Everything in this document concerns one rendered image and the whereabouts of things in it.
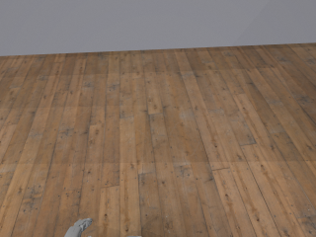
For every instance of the robot left hand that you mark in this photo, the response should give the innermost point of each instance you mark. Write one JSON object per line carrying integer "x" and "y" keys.
{"x": 79, "y": 227}

